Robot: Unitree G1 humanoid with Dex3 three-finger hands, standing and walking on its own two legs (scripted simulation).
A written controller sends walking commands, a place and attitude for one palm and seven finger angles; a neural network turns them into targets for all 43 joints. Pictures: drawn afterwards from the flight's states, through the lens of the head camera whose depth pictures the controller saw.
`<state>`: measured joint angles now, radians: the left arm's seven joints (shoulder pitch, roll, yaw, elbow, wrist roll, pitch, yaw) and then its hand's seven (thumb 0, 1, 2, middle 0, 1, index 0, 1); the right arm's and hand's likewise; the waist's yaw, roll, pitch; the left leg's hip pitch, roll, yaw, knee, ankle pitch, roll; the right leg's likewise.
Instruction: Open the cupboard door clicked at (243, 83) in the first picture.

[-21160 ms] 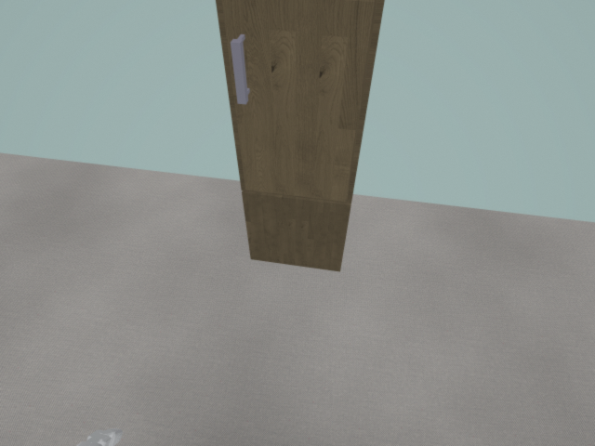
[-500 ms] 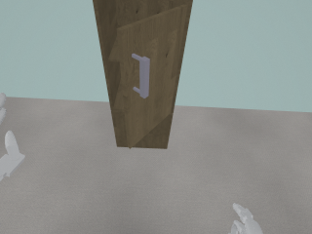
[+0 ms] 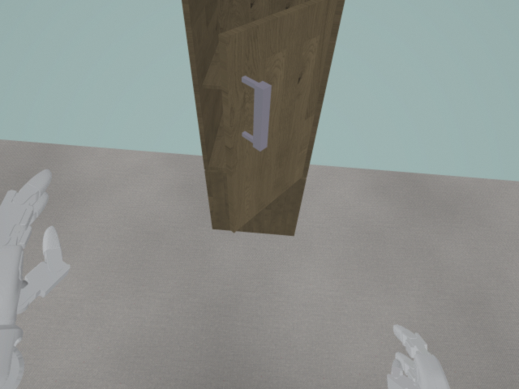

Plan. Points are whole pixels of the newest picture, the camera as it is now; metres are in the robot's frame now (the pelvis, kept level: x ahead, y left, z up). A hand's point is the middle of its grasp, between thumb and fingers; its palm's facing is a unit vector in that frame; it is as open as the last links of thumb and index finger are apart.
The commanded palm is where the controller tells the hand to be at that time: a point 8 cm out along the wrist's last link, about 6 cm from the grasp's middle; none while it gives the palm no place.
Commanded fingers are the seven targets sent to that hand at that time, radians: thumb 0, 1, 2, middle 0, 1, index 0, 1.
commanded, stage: let the arm hang, fingers relaxed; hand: left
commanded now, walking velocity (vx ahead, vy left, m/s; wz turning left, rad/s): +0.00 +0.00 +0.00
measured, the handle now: (253, 114) +0.62 +0.06 +0.09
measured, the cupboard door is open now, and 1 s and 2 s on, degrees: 51 51 51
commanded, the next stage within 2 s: look to check the result in 1.06 s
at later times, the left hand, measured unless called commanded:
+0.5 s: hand out of the picture -0.09 +0.18 -0.17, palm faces +0.06 -0.98 -0.20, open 7.3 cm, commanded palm none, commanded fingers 0.00 0.90 0.90 -0.20 -0.30 -0.20 -0.30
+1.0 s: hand out of the picture -0.01 +0.16 -0.17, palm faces +0.06 -0.98 -0.21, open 7.3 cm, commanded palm none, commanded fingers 0.00 0.90 0.90 -0.20 -0.30 -0.20 -0.30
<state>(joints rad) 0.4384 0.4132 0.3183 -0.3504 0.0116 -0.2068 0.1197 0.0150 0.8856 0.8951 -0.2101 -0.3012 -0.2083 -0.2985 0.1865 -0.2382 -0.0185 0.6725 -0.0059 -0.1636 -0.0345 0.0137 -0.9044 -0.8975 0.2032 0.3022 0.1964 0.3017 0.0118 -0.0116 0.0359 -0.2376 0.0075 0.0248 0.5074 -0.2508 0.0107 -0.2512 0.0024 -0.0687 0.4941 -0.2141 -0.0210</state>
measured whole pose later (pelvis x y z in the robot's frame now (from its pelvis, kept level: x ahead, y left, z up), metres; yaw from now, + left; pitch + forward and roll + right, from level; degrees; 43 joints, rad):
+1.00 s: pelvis -0.02 -0.01 +0.00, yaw +1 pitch -1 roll +0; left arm 0.25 0.14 0.03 1.12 0.02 0.00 0.03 0.01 0.92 0.89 -0.20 -0.30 -0.20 -0.30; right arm 0.32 -0.11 -0.01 1.11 -0.03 0.01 -0.02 0.00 -0.91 -0.90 0.20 0.30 0.19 0.30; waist -0.01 0.02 0.03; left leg -0.24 0.00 0.00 0.45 -0.19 0.00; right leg -0.26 0.00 -0.08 0.46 -0.19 -0.04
